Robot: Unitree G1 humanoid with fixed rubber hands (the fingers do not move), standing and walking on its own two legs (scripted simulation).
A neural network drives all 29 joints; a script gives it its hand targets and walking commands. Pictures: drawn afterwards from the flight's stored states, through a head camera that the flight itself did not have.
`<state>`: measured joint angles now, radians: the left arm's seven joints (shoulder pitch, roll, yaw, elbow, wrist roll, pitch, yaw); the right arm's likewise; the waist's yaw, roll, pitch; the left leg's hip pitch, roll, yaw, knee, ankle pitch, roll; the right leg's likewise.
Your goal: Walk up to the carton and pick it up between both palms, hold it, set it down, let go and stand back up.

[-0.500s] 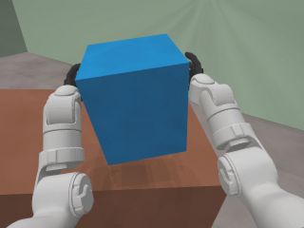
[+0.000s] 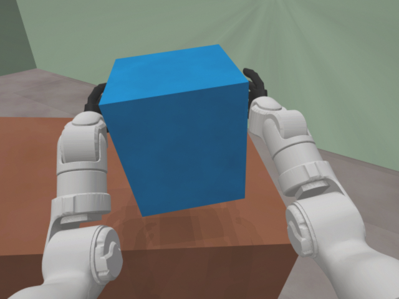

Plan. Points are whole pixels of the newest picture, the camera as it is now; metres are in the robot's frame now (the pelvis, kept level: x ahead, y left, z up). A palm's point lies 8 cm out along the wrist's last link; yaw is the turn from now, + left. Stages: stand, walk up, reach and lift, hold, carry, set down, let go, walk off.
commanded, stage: hold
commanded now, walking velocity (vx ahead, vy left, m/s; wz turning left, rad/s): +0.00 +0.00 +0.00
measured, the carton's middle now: (181, 129) +0.38 +0.00 +0.24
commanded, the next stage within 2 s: none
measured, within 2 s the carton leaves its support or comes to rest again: neither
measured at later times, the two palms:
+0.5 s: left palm (95, 121) +0.36 +0.16 +0.26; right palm (256, 106) +0.37 -0.14 +0.29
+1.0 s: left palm (95, 121) +0.36 +0.16 +0.26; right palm (256, 105) +0.37 -0.14 +0.29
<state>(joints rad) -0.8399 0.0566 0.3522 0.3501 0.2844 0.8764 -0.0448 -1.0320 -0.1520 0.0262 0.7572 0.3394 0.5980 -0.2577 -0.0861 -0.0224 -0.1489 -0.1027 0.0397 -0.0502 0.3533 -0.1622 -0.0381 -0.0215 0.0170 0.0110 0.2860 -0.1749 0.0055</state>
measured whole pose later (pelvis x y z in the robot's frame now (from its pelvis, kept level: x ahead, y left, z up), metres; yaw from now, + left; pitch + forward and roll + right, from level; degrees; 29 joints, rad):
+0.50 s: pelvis +0.00 +0.00 +0.00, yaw +0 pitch -5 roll -1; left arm -0.84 0.06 0.35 0.35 0.28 0.88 -0.04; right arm -1.03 -0.15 0.03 0.76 0.34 0.60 -0.26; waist -0.09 -0.02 -0.15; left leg -0.10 0.04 -0.05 0.35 -0.16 -0.04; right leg -0.02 0.02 0.02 0.29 -0.18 0.01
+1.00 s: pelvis +0.00 +0.00 +0.00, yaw +0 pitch -5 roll -1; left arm -0.84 0.06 0.35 0.35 0.28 0.88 -0.04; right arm -1.04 -0.16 0.03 0.76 0.34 0.61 -0.26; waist -0.09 -0.02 -0.15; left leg -0.10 0.04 -0.06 0.36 -0.17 -0.04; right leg -0.02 0.02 0.02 0.29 -0.18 0.01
